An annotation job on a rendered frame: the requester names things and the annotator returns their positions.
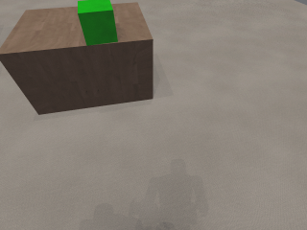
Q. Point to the pedestal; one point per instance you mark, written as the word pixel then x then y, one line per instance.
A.
pixel 47 57

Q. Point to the carton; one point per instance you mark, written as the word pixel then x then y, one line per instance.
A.
pixel 97 21

